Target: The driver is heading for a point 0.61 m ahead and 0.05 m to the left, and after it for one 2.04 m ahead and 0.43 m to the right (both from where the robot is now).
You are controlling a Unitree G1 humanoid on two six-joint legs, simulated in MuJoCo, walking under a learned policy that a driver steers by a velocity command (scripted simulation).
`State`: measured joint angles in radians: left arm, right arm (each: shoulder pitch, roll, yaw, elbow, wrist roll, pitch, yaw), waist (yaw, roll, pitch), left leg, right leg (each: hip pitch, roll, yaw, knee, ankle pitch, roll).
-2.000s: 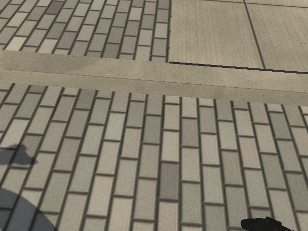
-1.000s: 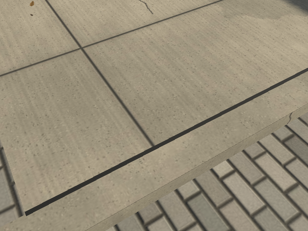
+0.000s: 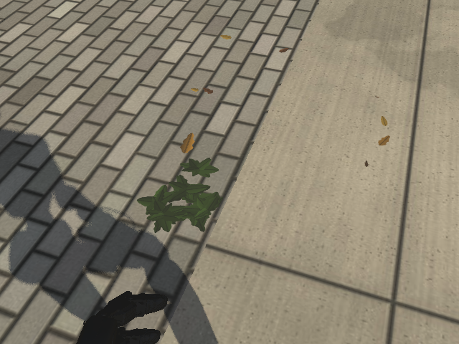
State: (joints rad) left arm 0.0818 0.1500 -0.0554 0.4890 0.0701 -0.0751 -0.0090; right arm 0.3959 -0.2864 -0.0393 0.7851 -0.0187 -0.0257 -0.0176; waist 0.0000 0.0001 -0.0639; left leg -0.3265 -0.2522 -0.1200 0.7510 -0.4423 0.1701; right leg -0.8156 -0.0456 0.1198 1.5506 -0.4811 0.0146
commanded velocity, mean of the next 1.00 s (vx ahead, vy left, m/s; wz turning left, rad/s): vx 1.00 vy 0.00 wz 0.54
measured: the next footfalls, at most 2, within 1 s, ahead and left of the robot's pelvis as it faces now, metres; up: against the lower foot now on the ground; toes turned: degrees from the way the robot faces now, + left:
right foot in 0.16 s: +0.35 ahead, -0.18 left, +0.00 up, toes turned +14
left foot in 0.60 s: +0.67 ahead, +0.13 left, +0.00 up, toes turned +31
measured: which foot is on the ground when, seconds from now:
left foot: down 0.00-0.16, up 0.18-0.58, down 0.60-1.00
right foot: up 0.00-0.14, down 0.16-0.60, up 0.62-1.00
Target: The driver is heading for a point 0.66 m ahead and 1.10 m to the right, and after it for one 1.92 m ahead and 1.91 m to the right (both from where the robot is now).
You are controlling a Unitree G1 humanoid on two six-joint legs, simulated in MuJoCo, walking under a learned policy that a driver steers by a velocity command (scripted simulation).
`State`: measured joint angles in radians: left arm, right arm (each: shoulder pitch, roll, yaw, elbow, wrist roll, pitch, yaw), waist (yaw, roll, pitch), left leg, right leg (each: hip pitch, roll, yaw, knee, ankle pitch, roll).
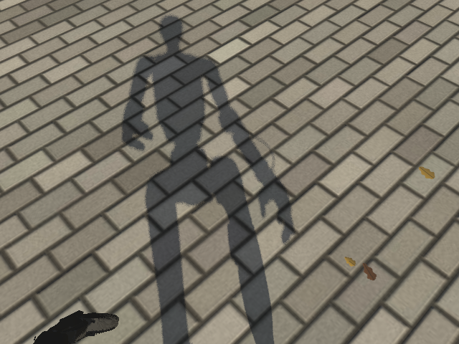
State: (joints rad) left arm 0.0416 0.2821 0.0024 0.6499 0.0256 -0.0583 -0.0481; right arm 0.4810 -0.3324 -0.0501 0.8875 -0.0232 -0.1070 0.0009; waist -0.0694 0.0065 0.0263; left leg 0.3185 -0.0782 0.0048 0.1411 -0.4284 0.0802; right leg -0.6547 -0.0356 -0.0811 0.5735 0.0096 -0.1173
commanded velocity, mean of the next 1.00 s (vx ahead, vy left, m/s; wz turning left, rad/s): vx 0.26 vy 0.00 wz -0.85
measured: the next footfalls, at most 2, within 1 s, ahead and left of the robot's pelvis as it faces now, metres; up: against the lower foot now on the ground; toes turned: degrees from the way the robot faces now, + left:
right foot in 0.02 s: +0.25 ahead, -0.10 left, +0.00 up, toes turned -4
left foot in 0.42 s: +0.56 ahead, +0.00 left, +0.00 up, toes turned -27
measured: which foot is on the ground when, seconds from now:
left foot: down 0.00-0.04, up 0.06-0.40, down 0.42-0.82, up 0.84-1.00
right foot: up 0.00-0.00, down 0.02-0.42, up 0.44-0.82, down 0.84-1.00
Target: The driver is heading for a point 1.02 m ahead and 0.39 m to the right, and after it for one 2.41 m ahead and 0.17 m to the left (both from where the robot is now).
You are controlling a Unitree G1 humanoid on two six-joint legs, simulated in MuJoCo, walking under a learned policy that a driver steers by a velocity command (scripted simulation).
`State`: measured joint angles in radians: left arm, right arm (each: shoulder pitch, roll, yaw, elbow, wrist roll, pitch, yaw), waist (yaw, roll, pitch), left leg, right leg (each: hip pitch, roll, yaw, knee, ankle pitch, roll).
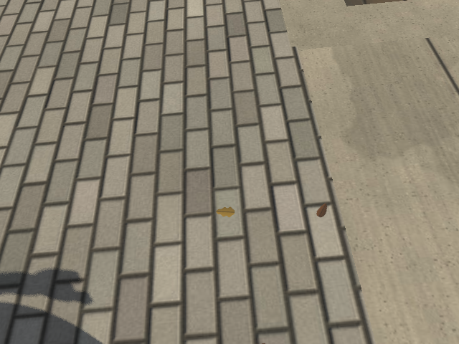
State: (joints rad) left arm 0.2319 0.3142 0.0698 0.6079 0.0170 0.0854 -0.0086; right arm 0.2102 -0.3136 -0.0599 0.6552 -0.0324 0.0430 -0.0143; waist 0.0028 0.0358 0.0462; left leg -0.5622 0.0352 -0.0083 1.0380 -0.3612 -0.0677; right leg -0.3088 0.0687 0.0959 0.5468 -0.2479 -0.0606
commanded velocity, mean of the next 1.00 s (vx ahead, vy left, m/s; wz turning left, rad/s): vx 0.53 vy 0.00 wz -0.59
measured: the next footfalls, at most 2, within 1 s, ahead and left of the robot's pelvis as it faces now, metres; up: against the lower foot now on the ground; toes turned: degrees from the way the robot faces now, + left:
left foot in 0.22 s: +0.09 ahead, +0.12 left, +0.00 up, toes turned -18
right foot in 0.72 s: +0.31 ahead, -0.30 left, +0.00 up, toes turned -42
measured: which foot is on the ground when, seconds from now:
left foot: up 0.00-0.20, down 0.22-0.74, up 0.76-1.00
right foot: down 0.00-0.22, up 0.24-0.70, down 0.72-1.00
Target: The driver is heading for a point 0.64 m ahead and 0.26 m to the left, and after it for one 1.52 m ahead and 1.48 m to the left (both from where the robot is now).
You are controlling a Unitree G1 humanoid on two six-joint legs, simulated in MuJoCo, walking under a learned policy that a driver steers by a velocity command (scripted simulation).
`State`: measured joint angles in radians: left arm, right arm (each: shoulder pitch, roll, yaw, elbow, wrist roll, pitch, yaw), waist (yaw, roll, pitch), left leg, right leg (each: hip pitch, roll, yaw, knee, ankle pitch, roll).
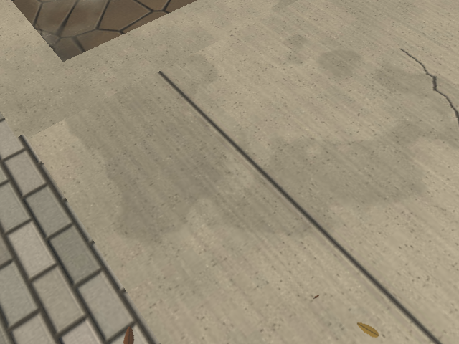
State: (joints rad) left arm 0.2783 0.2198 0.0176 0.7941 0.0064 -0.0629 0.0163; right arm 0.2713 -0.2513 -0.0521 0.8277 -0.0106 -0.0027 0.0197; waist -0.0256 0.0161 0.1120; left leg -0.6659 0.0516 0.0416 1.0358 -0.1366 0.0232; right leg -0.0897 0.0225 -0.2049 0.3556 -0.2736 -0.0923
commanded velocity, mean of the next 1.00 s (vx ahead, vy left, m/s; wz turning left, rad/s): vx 0.19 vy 0.00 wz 0.78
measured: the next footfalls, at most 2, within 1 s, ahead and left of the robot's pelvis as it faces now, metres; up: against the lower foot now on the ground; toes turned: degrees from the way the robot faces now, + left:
left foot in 0.16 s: +0.25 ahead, +0.05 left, +0.00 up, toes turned +10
right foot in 0.70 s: +0.34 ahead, -0.10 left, +0.00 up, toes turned +51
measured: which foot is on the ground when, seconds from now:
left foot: up 0.00-0.14, down 0.16-0.70, up 0.72-1.00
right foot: down 0.00-0.16, up 0.18-0.68, down 0.70-1.00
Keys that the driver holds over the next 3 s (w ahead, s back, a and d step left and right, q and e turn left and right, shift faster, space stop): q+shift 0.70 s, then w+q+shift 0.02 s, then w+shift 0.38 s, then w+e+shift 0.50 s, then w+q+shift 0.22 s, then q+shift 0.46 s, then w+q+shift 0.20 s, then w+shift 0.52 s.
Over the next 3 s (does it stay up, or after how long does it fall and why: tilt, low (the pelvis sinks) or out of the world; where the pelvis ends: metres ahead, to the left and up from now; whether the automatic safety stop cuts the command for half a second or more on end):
stays up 1.20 0.87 0.00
